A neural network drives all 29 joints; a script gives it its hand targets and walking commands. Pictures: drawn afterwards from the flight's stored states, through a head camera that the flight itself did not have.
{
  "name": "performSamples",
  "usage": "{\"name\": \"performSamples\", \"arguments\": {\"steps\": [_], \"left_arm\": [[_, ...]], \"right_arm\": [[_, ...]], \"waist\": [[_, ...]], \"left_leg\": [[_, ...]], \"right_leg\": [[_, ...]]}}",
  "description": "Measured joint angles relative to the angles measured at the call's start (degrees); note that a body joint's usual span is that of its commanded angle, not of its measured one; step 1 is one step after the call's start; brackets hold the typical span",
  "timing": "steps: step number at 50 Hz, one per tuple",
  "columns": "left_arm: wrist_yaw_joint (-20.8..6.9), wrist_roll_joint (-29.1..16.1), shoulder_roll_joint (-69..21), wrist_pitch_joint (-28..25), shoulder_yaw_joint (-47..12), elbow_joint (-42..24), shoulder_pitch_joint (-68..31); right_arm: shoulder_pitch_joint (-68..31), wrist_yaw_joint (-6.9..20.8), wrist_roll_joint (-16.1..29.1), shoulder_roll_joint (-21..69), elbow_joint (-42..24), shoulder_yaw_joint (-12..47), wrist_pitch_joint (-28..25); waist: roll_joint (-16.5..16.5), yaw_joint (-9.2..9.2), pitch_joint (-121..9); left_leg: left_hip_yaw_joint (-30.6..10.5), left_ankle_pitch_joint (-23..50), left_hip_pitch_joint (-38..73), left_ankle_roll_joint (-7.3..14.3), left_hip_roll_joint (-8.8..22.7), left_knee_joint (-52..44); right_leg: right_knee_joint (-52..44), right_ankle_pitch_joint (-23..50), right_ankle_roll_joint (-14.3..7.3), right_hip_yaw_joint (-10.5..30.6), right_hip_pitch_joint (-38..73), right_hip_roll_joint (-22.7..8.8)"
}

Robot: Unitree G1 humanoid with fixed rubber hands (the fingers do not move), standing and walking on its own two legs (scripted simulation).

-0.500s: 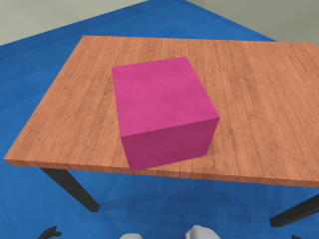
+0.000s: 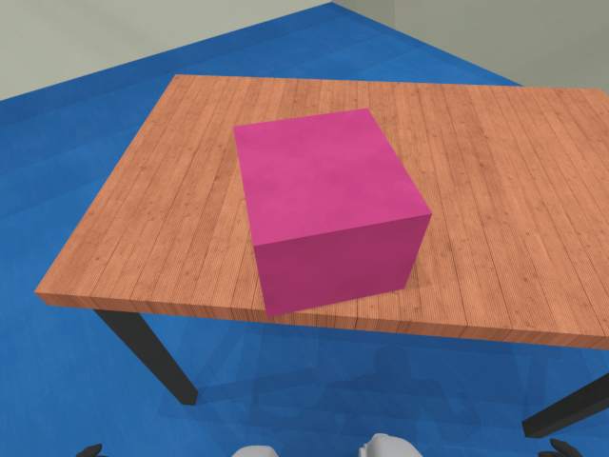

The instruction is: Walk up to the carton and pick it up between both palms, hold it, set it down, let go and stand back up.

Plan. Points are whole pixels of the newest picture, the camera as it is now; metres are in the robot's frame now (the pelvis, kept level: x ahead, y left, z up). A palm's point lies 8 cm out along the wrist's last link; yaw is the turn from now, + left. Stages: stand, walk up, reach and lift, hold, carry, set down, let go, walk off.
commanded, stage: walk up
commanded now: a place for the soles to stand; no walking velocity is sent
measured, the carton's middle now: (319, 208) +0.44 +0.00 +0.06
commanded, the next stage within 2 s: reach and lift in 0.84 s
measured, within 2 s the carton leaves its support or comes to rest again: neither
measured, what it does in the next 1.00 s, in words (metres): stands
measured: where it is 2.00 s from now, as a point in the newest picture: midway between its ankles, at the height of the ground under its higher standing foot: outside the picture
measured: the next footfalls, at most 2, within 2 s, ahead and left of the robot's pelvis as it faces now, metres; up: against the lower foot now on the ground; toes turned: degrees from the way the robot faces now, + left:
none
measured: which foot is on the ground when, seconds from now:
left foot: down 0.00-1.00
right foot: down 0.00-1.00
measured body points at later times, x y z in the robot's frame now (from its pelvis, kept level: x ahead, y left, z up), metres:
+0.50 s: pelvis +0.01 +0.00 +0.00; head +0.03 +0.00 +0.45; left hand +0.10 +0.33 -0.10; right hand +0.11 -0.33 -0.11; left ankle +0.04 +0.12 -0.71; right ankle +0.08 -0.12 -0.71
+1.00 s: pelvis +0.02 -0.01 +0.00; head +0.04 -0.01 +0.44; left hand +0.17 +0.31 -0.09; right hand +0.15 -0.34 -0.11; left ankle +0.04 +0.12 -0.71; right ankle +0.07 -0.12 -0.71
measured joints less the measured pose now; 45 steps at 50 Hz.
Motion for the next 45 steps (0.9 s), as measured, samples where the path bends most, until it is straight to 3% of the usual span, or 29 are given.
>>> {"name": "performSamples", "arguments": {"steps": [7, 10, 15, 19, 23, 27, 42, 45], "left_arm": [[0.0, 0.0, 0.0, 0.37, 0.0, 0.39, 0.0], [0.0, 0.0, -0.01, 0.27, 0.0, 0.59, 0.0], [-0.02, 0.0, -0.01, -0.33, 0.0, 0.59, -0.28], [-0.02, 0.0, -0.01, -0.2, 0.0, 0.6, -0.81], [-0.03, 0.0, -0.01, 0.49, 0.0, 0.62, -0.86], [-0.03, 0.0, -0.01, 0.47, 0.0, 0.98, -0.86], [-0.03, 0.0, -0.02, 0.3, 0.0, 1.02, -1.54], [0.85, 0.0, -0.22, 11.99, -0.01, -4.43, -2.49]], "right_arm": [[-0.44, 0.01, 0.0, 0.01, 0.45, 0.0, -0.02], [-1.13, -0.03, 0.0, 0.01, 0.38, 0.0, -0.02], [-1.28, -0.19, 0.0, 0.01, 0.51, 0.0, 0.14], [-1.26, -0.11, 0.0, 0.06, 1.3, 0.0, 0.15], [-1.38, -0.03, 0.0, 0.07, 1.36, 0.0, 0.14], [-1.67, -0.08, 0.0, 0.07, 1.33, 0.0, 0.14], [-1.82, -0.02, 0.0, 0.07, 1.35, 0.0, 0.14], [-4.31, 1.88, -4.25, 0.19, 6.19, -1.78, -5.72]], "waist": [[0.55, 0.0, 0.01], [0.59, 0.0, 0.01], [0.85, 0.0, 0.07], [1.23, 0.0, 0.07], [1.28, 0.0, 0.08], [1.32, 0.0, 0.08], [1.76, 0.0, 0.08], [1.76, 0.0, 0.36]], "left_leg": [[-0.02, 0.95, -0.04, -0.35, 1.19, 0.0], [-0.03, 0.81, -0.04, -1.11, 1.36, 0.0], [-0.02, -2.34, -0.09, -0.65, 0.78, 0.29], [0.01, 1.52, -0.16, -0.32, 0.87, -0.02], [0.01, 0.52, -0.16, -0.26, 1.21, -0.03], [-0.01, 0.33, -0.16, -0.71, 1.24, -0.03], [-0.01, 0.02, -0.2, -0.51, 1.32, -0.09], [0.08, -0.76, -0.31, -0.71, 1.52, 1.09]], "right_leg": [[0.41, -2.88, 0.02, -0.01, -0.18, 1.24], [-0.53, 0.89, -0.02, -0.01, -0.04, 1.38], [-0.58, -0.01, -0.23, 0.08, -0.04, 0.89], [-0.45, -0.05, 0.45, 0.14, -0.04, 0.98], [-0.35, -2.4, 0.27, 0.15, -0.07, 1.39], [-1.23, 0.89, 0.22, 0.16, 0.1, 1.41], [-1.43, -0.13, 0.52, 0.16, 0.18, 1.5], [0.58, -1.25, 0.52, 0.14, 0.06, 1.82]]}}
